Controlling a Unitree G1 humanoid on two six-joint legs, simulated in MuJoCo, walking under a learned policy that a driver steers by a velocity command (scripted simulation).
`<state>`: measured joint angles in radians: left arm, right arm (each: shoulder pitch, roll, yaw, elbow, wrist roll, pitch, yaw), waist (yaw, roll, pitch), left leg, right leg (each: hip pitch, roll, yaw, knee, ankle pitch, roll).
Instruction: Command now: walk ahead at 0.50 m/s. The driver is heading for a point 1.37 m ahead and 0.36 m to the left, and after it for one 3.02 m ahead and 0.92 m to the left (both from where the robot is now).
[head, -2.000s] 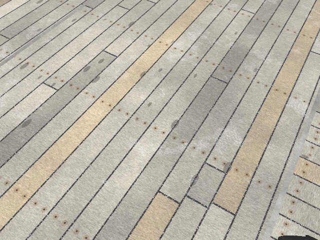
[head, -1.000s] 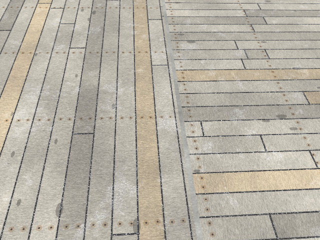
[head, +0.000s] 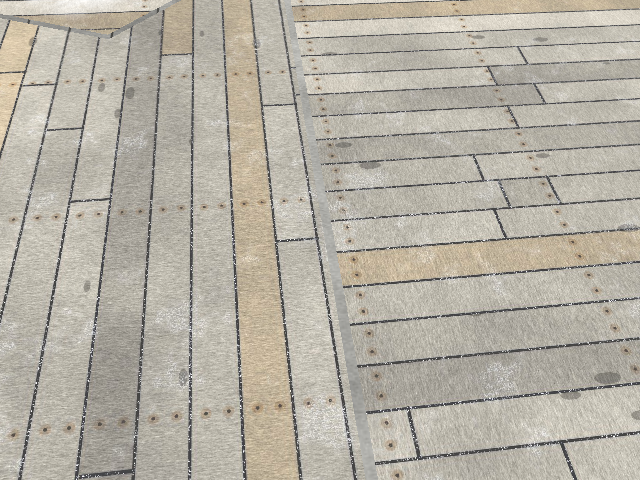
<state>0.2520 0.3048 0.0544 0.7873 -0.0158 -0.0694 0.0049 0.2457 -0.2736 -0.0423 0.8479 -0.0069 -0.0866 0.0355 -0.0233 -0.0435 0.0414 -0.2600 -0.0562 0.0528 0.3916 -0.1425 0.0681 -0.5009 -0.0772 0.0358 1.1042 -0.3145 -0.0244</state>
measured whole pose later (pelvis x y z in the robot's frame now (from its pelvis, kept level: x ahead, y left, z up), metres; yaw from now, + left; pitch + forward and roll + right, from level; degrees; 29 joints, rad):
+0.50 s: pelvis +0.28 -0.07 +0.00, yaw +1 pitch +1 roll +0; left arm 0.18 0.26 0.05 0.79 0.00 -0.08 -0.03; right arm 0.29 -0.31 -0.05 0.90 0.03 -0.07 0.01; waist -0.01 0.04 0.04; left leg -0.41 0.05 -0.04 1.14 -0.36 0.03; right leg -0.31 0.03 -0.07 0.45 -0.16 -0.05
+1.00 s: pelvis +0.56 +0.01 -0.02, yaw +17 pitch +1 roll -1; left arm 0.24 0.29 0.05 0.86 -0.02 -0.10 0.00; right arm 0.17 -0.29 -0.08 0.73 0.02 -0.05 0.04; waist 0.00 0.00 0.07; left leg -0.41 -0.07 0.03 0.57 -0.17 0.10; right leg -0.29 -0.03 0.00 1.19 -0.45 -0.01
